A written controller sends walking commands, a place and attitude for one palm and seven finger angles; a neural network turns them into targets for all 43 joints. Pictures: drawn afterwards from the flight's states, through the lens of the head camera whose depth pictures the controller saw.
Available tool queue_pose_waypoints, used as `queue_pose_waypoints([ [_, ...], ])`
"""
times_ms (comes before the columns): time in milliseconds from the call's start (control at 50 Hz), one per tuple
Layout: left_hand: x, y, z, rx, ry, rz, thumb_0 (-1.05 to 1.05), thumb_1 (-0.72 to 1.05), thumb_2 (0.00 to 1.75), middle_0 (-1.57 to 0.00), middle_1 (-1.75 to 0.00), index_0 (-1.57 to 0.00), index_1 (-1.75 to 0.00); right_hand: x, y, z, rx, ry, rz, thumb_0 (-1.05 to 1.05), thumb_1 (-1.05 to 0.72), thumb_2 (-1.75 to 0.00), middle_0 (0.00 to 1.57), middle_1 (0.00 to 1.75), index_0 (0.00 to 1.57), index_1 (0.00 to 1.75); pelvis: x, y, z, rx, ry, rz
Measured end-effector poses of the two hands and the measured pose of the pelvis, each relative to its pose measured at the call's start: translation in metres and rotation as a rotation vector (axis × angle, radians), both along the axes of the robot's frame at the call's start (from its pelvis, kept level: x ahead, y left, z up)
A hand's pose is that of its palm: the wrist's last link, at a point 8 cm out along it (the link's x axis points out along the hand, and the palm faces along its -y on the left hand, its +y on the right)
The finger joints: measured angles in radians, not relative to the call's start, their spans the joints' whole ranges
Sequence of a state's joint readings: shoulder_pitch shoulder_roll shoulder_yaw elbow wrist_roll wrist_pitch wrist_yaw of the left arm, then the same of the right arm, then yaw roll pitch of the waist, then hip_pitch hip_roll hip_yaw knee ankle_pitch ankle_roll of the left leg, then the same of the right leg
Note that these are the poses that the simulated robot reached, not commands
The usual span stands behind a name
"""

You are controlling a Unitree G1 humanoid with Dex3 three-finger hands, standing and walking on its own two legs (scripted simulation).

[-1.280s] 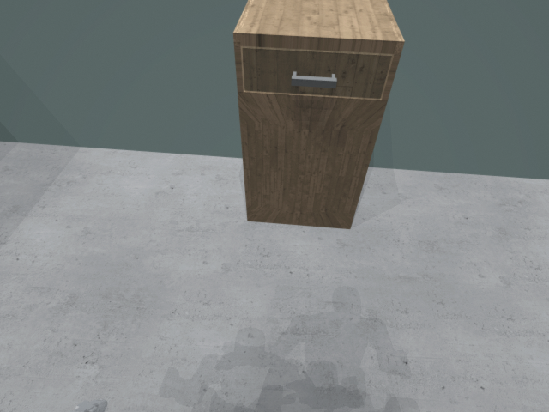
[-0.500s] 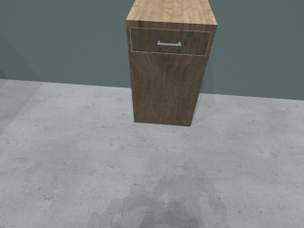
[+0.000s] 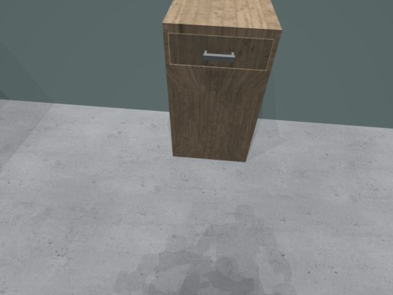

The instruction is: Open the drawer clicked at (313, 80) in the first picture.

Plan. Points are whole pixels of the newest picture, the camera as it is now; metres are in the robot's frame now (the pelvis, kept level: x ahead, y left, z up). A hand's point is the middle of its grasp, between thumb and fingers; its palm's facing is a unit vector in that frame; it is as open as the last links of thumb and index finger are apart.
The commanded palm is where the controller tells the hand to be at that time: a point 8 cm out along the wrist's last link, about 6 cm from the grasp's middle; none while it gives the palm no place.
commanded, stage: look at it before walking up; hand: left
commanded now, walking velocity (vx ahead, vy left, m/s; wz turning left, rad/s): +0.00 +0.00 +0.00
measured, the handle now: (219, 55) +1.06 -0.04 -0.02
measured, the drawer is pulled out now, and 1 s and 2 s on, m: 0.00 0.00 0.00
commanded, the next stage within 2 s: walk to a spot facing it in 0.16 s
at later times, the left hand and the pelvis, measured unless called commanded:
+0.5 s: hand out of the picture +0.07 +0.23 -0.17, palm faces -0.08 -0.95 -0.32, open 7.4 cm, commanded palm none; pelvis +0.00 +0.00 -0.01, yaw -5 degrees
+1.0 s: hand out of the picture +0.06 +0.19 -0.17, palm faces -0.22 -0.95 -0.21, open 7.4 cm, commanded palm none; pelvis -0.02 +0.00 -0.01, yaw -19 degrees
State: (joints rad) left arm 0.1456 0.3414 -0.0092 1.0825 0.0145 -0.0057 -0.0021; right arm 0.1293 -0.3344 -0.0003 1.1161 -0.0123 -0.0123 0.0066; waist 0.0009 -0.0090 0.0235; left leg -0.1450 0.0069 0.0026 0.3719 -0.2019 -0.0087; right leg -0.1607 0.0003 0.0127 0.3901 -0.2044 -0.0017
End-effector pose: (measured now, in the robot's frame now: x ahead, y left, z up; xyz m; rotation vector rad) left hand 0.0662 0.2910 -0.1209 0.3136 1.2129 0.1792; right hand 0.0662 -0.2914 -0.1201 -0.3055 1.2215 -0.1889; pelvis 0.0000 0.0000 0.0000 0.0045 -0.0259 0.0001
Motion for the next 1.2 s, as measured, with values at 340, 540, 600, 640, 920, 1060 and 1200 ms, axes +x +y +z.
queue_pose_waypoints([
  [340, 0.005, 0.003, 0.003, 0.009, -0.008, 0.003, 0.00, 0.90, 0.90, -0.20, -0.30, -0.20, -0.30, 0.017, 0.000, 0.003, -0.002, -0.040, 0.007, 0.00, -0.90, -0.90, 0.20, 0.30, 0.21, 0.30, 0.004, 0.001, 0.001, 0.001, -0.007, -0.011],
  [540, -0.003, -0.027, -0.016, -0.025, 0.059, -0.050, 0.00, 0.90, 0.90, -0.20, -0.30, -0.20, -0.30, -0.013, 0.015, -0.019, 0.060, -0.063, -0.104, 0.00, -0.90, -0.90, 0.20, 0.30, 0.21, 0.30, -0.008, -0.007, -0.013, 0.024, 0.005, -0.109],
  [600, -0.006, -0.044, -0.023, -0.039, 0.068, -0.070, 0.00, 0.90, 0.90, -0.20, -0.30, -0.20, -0.30, -0.030, 0.015, -0.035, 0.094, -0.050, -0.145, 0.00, -0.90, -0.90, 0.20, 0.30, 0.21, 0.30, -0.013, -0.014, -0.021, 0.036, -0.005, -0.147],
  [640, -0.010, -0.056, -0.026, -0.047, 0.063, -0.077, 0.00, 0.90, 0.90, -0.20, -0.30, -0.20, -0.30, -0.041, 0.012, -0.045, 0.111, -0.031, -0.165, 0.00, -0.90, -0.90, 0.20, 0.30, 0.21, 0.30, -0.016, -0.019, -0.027, 0.020, -0.011, -0.148],
  [920, -0.022, -0.071, -0.015, -0.109, 0.102, -0.138, 0.00, 0.90, 0.90, -0.20, -0.30, -0.20, -0.30, -0.070, 0.012, -0.012, 0.083, -0.073, -0.276, 0.00, -0.91, -0.90, 0.20, 0.30, 0.20, 0.30, -0.024, -0.010, -0.004, 0.028, 0.055, -0.284],
  [1060, 0.024, -0.042, -0.026, -0.114, 0.088, -0.221, 0.01, 0.90, 0.90, -0.20, -0.30, -0.20, -0.30, -0.088, 0.029, 0.004, 0.006, -0.153, -0.371, 0.00, -0.91, -0.90, 0.20, 0.30, 0.21, 0.30, -0.010, 0.011, -0.008, -0.001, 0.053, -0.371],
  [1200, 0.115, -0.060, -0.015, -0.126, -0.002, -0.372, 0.01, 0.90, 0.90, -0.20, -0.30, -0.19, -0.29, -0.145, 0.059, 0.007, 0.017, -0.028, -0.516, 0.00, -0.90, -0.90, 0.20, 0.30, 0.21, 0.30, 0.016, 0.005, 0.000, -0.021, 0.038, -0.474],
])
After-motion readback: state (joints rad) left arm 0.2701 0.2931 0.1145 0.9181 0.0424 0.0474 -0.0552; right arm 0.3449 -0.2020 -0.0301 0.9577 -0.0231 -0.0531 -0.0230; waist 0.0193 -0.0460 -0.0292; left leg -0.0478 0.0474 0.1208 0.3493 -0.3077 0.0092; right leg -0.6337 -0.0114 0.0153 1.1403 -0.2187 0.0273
